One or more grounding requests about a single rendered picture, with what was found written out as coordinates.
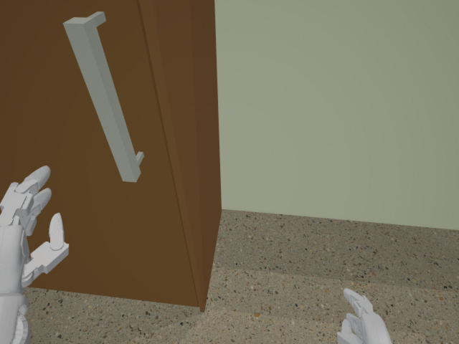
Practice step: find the wardrobe door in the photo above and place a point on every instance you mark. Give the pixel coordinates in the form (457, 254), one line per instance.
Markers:
(126, 239)

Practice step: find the left robot forearm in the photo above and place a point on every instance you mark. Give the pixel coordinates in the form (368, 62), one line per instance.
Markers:
(14, 328)

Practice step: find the right robot hand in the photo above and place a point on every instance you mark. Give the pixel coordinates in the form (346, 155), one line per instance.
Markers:
(370, 329)

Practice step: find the handle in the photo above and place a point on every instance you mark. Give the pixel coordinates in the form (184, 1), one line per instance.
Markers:
(85, 41)

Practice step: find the left robot hand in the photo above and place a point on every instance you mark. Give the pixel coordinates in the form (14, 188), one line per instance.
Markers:
(19, 209)

